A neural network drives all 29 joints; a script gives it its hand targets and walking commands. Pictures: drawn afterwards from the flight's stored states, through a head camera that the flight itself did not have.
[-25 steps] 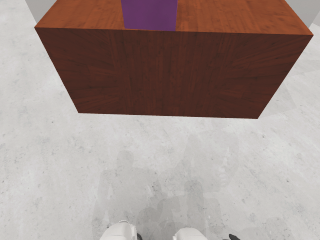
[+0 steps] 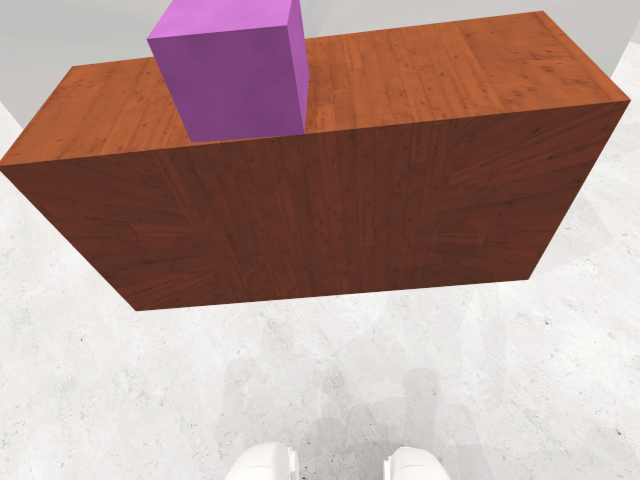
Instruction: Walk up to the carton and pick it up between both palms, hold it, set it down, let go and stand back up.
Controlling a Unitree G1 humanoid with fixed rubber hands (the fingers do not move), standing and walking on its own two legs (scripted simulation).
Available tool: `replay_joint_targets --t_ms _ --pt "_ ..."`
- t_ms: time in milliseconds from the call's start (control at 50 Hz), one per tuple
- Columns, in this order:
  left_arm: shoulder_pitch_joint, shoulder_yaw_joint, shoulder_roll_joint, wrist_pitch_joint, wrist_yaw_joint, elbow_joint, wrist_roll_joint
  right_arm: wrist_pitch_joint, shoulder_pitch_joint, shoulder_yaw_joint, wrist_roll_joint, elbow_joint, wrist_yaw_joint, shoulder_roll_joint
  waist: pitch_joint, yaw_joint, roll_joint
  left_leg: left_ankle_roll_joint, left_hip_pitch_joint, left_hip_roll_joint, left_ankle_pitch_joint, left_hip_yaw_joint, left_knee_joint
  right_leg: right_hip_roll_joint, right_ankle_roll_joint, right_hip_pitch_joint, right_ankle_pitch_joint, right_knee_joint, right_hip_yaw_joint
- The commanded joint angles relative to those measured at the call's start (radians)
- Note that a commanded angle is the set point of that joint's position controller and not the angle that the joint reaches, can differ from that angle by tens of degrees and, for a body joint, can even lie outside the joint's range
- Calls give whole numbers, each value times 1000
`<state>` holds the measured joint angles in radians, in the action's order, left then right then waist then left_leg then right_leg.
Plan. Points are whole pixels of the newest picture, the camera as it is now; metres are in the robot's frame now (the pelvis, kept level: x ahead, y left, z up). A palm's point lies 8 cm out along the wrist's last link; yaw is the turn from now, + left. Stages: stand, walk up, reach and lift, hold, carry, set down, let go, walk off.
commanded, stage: walk up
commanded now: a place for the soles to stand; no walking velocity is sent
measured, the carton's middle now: (242, 60) +0.92 +0.16 +0.07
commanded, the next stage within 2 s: none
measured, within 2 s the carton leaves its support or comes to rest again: neither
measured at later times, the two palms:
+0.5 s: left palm (129, 360) +0.32 +0.34 -0.12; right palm (413, 339) +0.33 -0.13 -0.12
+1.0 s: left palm (134, 309) +0.40 +0.34 -0.09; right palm (414, 289) +0.44 -0.16 -0.15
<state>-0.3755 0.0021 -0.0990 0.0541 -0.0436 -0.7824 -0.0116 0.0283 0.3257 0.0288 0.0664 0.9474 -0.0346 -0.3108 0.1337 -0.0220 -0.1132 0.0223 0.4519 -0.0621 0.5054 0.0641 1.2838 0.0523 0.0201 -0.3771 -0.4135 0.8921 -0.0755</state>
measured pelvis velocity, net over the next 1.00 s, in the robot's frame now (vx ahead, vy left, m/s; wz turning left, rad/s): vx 0.34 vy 0.10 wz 0.01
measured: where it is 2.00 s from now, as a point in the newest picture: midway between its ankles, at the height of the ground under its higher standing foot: (280, 431)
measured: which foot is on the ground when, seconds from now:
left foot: up 0.00-0.30, down 0.32-0.70, up 0.72-1.00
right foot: down 0.00-0.36, up 0.38-0.66, down 0.68-1.00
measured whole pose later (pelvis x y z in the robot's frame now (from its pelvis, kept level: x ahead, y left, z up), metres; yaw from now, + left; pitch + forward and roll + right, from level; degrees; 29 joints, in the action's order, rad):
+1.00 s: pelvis +0.34 +0.10 +0.01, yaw +1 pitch -3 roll +2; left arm -0.28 0.02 -0.11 0.02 -0.07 -0.74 -0.02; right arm 0.13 0.14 0.05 0.04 0.84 -0.01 -0.32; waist 0.20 0.02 -0.11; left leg 0.05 0.59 -0.07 0.53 -0.03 1.27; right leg 0.08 0.01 -0.45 -0.33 0.84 -0.06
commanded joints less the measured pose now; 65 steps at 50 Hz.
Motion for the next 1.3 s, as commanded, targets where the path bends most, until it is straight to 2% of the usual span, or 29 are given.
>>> replay_joint_targets --t_ms 0,60,80,160,200,260,280,300,320,340,380,440,460,520,580,620,640,660,680,720,800,860,940,1020,1100,1140,1180,1220,1280 --pt "-56 57 -250 50 -13 71 -18 -11 25 23 9 -120 -8 -59 24 16 287 26 297 -68 -46 -117 -58 357 219 117 2 -575 582" --pt "-73 73 -258 45 -16 47 -40 -3 -25 19 -9 -139 -18 -21 34 18 240 28 320 -80 -165 -107 -117 321 208 88 -235 -613 499" --pt "-30 82 -281 41 -14 58 -36 5 -64 29 -24 -153 -25 -35 31 24 321 34 301 -62 -193 -83 -113 296 185 37 -324 -658 429" --pt "-48 57 -217 59 -1 52 -62 -32 -173 -3 -24 -192 -34 49 61 32 278 15 246 -73 -373 -5 -327 235 179 64 179 -556 260" --pt "-43 66 -253 61 11 50 -55 -43 -213 -3 -19 -218 -35 43 -11 52 381 -1 157 -62 -400 7 -436 218 158 151 366 -472 159" --pt "-68 67 -278 43 17 38 -54 -71 48 22 -25 -138 -10 2 -166 -67 202 -27 -276 43 -584 118 -731 117 82 148 585 -98 28" --pt "-121 76 -274 38 15 46 -36 -80 191 49 -16 -81 4 -59 -262 -120 107 -43 -509 12 -599 62 -671 80 44 34 480 99 46" --pt "-215 59 -211 32 19 32 -20 -74 260 84 -18 -94 16 -142 -368 -127 -96 -120 -624 -165 -491 -219 -622 -6 8 -72 126 374 25" --pt "-283 42 -151 23 24 55 4 -55 202 75 -27 -124 20 -181 -382 -65 -196 -257 -635 -328 -521 -591 -733 -117 4 -237 -286 579 112" --pt "-250 62 -172 9 13 90 15 -27 155 93 -64 -151 29 -226 -426 -87 -237 -332 -650 -360 -137 -726 -883 -53 8 -307 -278 654 183" --pt "-9 54 -192 15 19 161 -5 -39 109 77 -64 -163 49 -149 -206 -105 -32 -304 -478 -328 -228 -586 -927 -28 -9 -416 -203 702 188" --pt "71 56 -157 13 19 184 -24 -73 32 51 -26 -181 59 -79 -196 -78 -115 -318 -351 -329 -447 -386 -837 14 -21 -374 -189 545 174" --pt "30 51 -146 11 20 168 -32 -75 -3 46 -26 -193 55 -66 -205 -21 -110 -301 -248 -312 -446 -352 -822 4 -8 -280 -173 521 179" --pt "74 48 -104 -12 14 180 -19 -59 -82 25 -19 -197 43 -49 -47 11 -81 -254 50 -280 -240 -235 -884 13 -12 -129 -146 247 101" --pt "-70 78 -128 -12 -7 114 -14 -18 -202 5 -28 -224 30 -61 -45 123 -116 -181 213 -208 -99 -54 -777 -31 6 168 204 -25 38" --pt "-76 100 -202 -2 -19 100 -10 11 -164 -15 -11 -214 29 -1 -85 120 69 -90 247 -115 38 40 -524 26 -43 278 296 -223 145" --pt "-57 115 -293 6 -33 149 -9 27 -137 -18 -17 -244 14 18 -97 124 310 -36 285 -51 125 67 -353 210 1 201 140 -428 458" --pt "-41 126 -342 2 -36 165 -3 57 -38 -15 -15 -228 13 23 -78 55 330 -7 205 -19 199 -29 -205 371 32 33 42 -618 800" --pt "2 114 -316 -7 -45 165 14 83 -41 -4 -20 -212 15 -16 -21 40 253 7 179 -53 124 -106 -167 379 61 24 -108 -623 736" --pt "45 109 -286 -10 -54 169 3 83 -63 10 -17 -211 13 -93 -30 62 371 15 276 -59 95 -76 -114 328 125 88 -344 -639 783" --pt "67 80 -252 17 -40 148 5 66 -41 15 -9 -160 25 -45 -104 28 413 22 216 -63 71 -119 -83 281 139 129 366 -487 490" --pt "122 94 -264 5 -41 161 -8 86 -112 32 -11 -178 29 -69 -131 42 410 27 232 -30 39 -102 54 319 221 134 433 -455 502" --pt "91 75 -243 6 -31 155 -19 73 -190 30 -41 -212 29 -44 -260 63 348 32 213 -19 14 -107 1 233 209 247 664 -374 352" --pt "110 73 -298 -12 -32 146 -39 67 -211 28 -60 -232 35 -28 -263 55 419 36 200 -10 12 -94 -71 285 239 237 647 -368 365" --pt "150 79 -354 -29 -14 139 -42 49 -171 29 -63 -236 31 -32 -262 34 377 -2 -70 -7 -76 -55 -425 259 174 55 410 -340 319" --pt "157 72 -314 -47 3 117 -37 23 -61 26 -68 -197 20 -10 -284 -28 261 -16 -333 -27 -240 -97 -758 189 70 -86 257 -148 212" --pt "82 28 -182 -60 -2 117 -20 11 -132 35 -76 -230 16 -146 -200 13 -193 -61 -276 -279 -197 -515 -898 -41 -23 -368 -265 159 76" --pt "192 62 -230 -64 -32 135 -4 13 -150 47 -69 -220 40 -163 -124 -79 -167 -258 -117 -357 -17 -686 -1008 -54 -3 -346 -285 335 209" --pt "48 71 -215 -55 -16 35 -8 5 -256 11 -63 -211 64 -50 -98 29 -181 -132 -243 -241 -190 -326 -929 -57 -23 -342 -124 269 266"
